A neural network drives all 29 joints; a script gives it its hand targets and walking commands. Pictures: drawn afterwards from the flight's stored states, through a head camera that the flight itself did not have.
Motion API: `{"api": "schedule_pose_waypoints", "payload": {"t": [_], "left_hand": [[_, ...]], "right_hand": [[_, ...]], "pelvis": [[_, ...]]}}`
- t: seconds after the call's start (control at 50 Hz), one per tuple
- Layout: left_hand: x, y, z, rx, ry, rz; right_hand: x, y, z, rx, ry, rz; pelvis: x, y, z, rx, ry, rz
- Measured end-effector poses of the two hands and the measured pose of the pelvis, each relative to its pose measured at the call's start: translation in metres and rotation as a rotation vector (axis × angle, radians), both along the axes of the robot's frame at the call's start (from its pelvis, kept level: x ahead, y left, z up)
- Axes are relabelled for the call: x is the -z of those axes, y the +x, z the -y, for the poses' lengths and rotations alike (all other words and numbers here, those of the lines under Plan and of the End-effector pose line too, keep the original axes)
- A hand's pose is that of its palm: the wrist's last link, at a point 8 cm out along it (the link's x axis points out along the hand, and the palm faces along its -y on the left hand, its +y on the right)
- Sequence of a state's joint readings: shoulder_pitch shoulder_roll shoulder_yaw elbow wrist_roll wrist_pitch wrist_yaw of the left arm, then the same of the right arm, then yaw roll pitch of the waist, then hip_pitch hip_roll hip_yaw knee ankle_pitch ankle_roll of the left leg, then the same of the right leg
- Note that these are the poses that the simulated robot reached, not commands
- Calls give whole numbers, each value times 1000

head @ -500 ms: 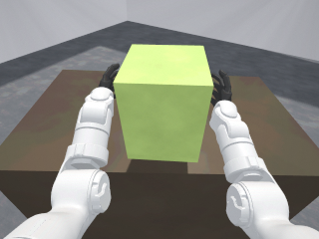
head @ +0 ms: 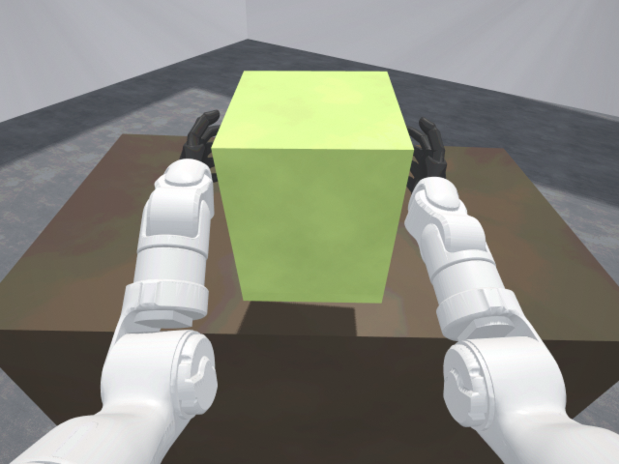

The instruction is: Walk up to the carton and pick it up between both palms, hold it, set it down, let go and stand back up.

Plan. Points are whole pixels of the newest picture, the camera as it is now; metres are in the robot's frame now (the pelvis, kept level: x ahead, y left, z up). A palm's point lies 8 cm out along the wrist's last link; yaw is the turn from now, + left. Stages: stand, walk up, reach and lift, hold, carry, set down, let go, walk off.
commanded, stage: reach and lift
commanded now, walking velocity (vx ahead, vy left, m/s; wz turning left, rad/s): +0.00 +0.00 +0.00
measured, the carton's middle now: (313, 188) +0.44 -0.04 +0.18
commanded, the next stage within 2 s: hold in 0.50 s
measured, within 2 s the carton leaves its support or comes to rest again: neither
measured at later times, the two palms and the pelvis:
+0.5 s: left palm (189, 165) +0.40 +0.12 +0.24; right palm (427, 170) +0.38 -0.17 +0.24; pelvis +0.00 +0.00 +0.00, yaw +0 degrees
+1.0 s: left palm (180, 160) +0.39 +0.12 +0.26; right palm (429, 160) +0.37 -0.16 +0.26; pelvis +0.00 +0.00 +0.00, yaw +0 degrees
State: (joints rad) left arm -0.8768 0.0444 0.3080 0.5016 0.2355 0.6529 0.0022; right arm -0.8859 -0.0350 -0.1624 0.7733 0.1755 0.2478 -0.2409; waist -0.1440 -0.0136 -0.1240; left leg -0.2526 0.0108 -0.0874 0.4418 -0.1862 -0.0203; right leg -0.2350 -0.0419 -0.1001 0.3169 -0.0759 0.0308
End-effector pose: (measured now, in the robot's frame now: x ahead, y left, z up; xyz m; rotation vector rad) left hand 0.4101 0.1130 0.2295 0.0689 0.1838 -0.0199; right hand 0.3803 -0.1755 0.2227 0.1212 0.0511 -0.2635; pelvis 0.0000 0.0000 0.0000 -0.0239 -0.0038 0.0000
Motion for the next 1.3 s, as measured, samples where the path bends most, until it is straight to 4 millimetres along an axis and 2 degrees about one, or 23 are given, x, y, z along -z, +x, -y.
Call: {"api": "schedule_pose_waypoints", "payload": {"t": [0.16,0.28,1.08,1.3], "left_hand": [[2,-1,-1,-6,-5,-21],[-7,-3,-3,-15,-11,8],[-32,-23,-13,-47,-39,30],[-33,-24,-17,-58,-48,14]], "right_hand": [[-3,1,-1,-7,-3,-23],[-11,1,-3,-14,-4,1],[-44,-12,-12,-45,-12,7],[-48,-10,-16,-57,-19,-18]], "pelvis": [[0,0,0,0,0,1],[0,0,0,0,0,0],[0,-2,0,-1,0,15],[0,-2,0,-1,0,14]]}}
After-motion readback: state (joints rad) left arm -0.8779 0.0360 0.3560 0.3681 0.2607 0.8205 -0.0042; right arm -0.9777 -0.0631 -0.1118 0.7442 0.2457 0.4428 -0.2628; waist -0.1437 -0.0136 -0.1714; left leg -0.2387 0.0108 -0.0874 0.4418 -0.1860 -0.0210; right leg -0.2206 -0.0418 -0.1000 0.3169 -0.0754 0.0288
